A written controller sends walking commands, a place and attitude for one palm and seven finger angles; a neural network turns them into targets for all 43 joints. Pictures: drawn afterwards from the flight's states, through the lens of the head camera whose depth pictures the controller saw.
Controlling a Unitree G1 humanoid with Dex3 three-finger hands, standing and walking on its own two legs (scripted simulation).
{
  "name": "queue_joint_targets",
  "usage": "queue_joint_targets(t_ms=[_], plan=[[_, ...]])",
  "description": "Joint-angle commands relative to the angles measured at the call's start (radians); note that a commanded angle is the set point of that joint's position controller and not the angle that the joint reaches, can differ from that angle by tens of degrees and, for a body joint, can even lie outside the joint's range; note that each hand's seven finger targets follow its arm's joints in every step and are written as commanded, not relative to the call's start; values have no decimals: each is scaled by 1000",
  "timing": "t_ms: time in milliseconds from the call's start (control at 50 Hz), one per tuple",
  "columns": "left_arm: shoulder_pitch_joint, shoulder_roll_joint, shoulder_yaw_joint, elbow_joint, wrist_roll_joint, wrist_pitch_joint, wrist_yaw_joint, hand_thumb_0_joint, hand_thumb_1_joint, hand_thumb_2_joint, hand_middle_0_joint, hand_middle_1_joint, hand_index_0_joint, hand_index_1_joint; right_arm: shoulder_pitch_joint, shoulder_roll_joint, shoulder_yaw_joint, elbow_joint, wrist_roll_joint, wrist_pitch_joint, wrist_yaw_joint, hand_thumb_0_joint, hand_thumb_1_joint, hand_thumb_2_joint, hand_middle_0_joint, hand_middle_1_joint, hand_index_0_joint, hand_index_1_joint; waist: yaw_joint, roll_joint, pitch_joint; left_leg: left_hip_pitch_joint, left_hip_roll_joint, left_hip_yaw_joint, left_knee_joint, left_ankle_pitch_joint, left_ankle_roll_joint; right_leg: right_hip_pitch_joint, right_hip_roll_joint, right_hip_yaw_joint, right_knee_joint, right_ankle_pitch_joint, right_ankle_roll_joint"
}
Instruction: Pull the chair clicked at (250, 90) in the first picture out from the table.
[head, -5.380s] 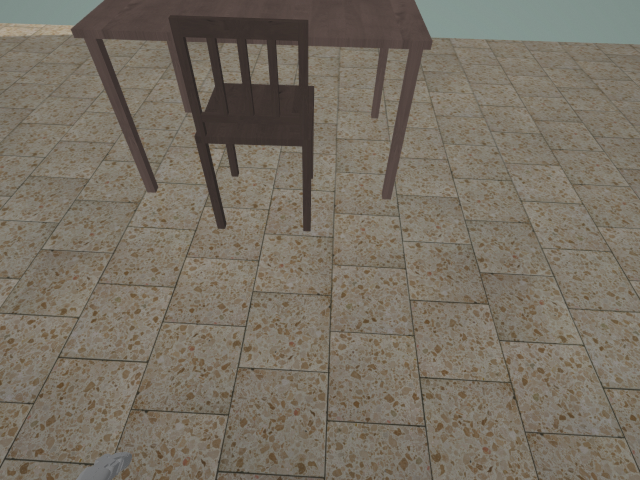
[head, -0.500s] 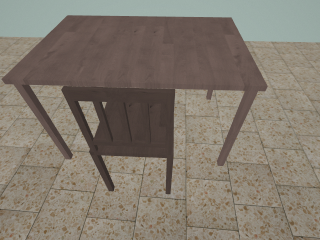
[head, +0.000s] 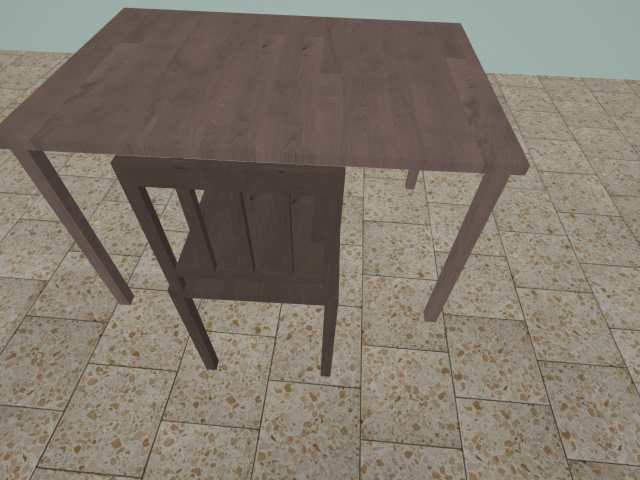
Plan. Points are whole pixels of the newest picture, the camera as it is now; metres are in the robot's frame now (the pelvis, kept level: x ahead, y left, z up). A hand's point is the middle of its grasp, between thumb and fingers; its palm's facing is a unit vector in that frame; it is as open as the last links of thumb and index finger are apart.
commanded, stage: look again from close up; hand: left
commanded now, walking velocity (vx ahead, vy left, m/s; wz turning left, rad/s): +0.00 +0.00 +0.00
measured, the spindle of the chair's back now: (242, 234) +0.56 +0.18 -0.10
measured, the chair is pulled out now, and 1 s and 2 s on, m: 0.00 0.00 0.00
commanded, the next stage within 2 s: shuffle to correct the standing spot in 0.94 s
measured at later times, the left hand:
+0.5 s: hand out of the picture +0.05 +0.21 -0.18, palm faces +0.01 -0.98 -0.19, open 7.3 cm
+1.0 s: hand out of the picture +0.02 +0.21 -0.18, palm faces +0.00 -0.98 -0.17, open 7.4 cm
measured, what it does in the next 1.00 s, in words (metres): shifts its weight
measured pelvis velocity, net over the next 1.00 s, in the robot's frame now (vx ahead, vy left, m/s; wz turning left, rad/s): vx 0.04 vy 0.04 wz -0.01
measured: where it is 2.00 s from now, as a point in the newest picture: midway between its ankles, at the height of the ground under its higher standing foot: outside the picture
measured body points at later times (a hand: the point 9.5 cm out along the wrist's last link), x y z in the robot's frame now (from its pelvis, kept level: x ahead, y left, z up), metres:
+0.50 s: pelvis +0.04 +0.03 +0.00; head +0.06 +0.05 +0.45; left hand +0.05 +0.26 -0.17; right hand +0.07 -0.20 -0.15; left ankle +0.07 +0.11 -0.74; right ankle -0.03 -0.10 -0.74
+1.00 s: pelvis +0.04 +0.04 +0.00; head +0.06 +0.05 +0.45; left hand +0.02 +0.26 -0.17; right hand +0.07 -0.20 -0.15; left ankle +0.07 +0.11 -0.74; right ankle -0.03 -0.10 -0.74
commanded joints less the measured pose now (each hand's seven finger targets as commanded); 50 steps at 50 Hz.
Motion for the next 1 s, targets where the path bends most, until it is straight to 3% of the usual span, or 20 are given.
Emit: queue_joint_targets(t_ms=[0,40,80,100,120,160,220,400,560,700,740,800,880,900,980], plan=[[-9,166,21,-105,2,-42,10,0,900,900,-200,-300,-200,-300,57,-70,-16,-102,-7,-22,20,0,-900,-900,200,300,200,300,-50,-19,30,47,18,-22,137,-104,5,-204,-205,179,-182,-177,-82],[20,135,19,-102,-4,-47,8,0,900,900,-200,-300,-200,-300,68,-71,-8,-114,-2,-43,17,0,-900,-900,200,300,200,300,-38,-30,-35,81,20,-44,76,-18,19,-135,-161,137,-86,-21,-74],[42,108,17,-100,-5,-36,7,0,900,900,-200,-300,-200,-300,54,-101,-10,-125,-1,-51,9,0,-900,-900,200,300,200,300,-15,-20,2,51,50,-80,26,-1,35,-121,-115,105,-33,-30,-54],[60,98,16,-96,-3,-31,7,0,900,900,-200,-300,-200,-300,37,-103,-8,-124,-1,-56,7,0,-900,-900,200,300,200,300,0,50,23,22,59,-108,-4,15,49,-107,-99,91,-9,-15,-49],[75,100,15,-92,-5,-26,5,0,900,900,-200,-300,-200,-300,21,-113,-6,-126,0,-55,4,0,-900,-900,200,300,200,300,9,66,40,1,69,-131,-27,-4,59,-93,-88,85,2,-28,-41],[95,99,15,-88,-4,-23,3,0,900,900,-200,-300,-200,-300,-1,-121,-7,-136,3,-55,1,0,-900,-900,200,300,200,300,23,23,47,-14,75,-145,-53,-17,68,-73,-85,80,1,-12,-29],[86,106,15,-92,-3,-21,3,0,900,900,-200,-300,-200,-300,-6,-135,-8,-125,3,-59,0,0,-900,-900,200,300,200,300,21,-12,48,16,69,-138,-59,34,65,-67,-94,78,3,24,-21],[72,145,18,-102,-2,-18,0,0,900,900,-200,-300,-200,-300,-58,-160,-8,-116,8,-65,-4,0,-900,-900,200,300,200,300,25,-8,-21,126,68,-110,-49,196,65,-31,-117,74,-16,129,1],[62,164,15,-90,-3,-12,-2,0,900,900,-200,-300,-200,-300,-94,-180,-7,-108,10,-59,-3,0,-900,-900,200,300,200,300,21,11,-19,145,64,-102,-61,167,57,-29,-127,81,-42,121,7],[80,162,10,-78,-1,-13,-3,0,900,900,-200,-300,-200,-300,-109,-176,-7,-95,14,-59,-4,0,-900,-900,200,300,200,300,26,-30,-4,158,66,-96,-75,152,60,-29,-133,82,-67,135,13],[79,162,9,-71,-2,-12,-3,0,900,900,-200,-300,-200,-300,-112,-180,-7,-92,12,-58,-4,0,-900,-900,200,300,200,300,24,-4,-10,163,64,-98,-83,138,56,-33,-137,87,-67,122,12],[85,162,8,-65,-1,-11,-4,0,900,900,-200,-300,-200,-300,-113,-178,-5,-86,15,-57,-4,0,-900,-900,200,300,200,300,26,-23,11,153,65,-101,-98,107,58,-33,-134,81,-79,99,14],[85,159,7,-59,-2,-8,-5,0,900,900,-200,-300,-200,-300,-106,-182,-5,-81,12,-55,-2,0,-900,-900,200,300,200,300,23,2,12,148,64,-109,-119,66,54,-37,-135,82,-80,71,13],[96,157,8,-57,0,-9,-5,0,900,900,-200,-300,-200,-300,-109,-173,-5,-78,15,-55,-3,0,-900,-900,200,300,200,300,29,-22,28,142,65,-104,-123,52,58,-37,-136,77,-91,67,14],[96,154,7,-49,-2,-9,-5,0,900,900,-200,-300,-200,-300,-97,-176,-6,-74,12,-55,-3,0,-900,-900,200,300,200,300,25,-7,4,156,65,-114,-132,52,55,-35,-137,81,-85,64,12]])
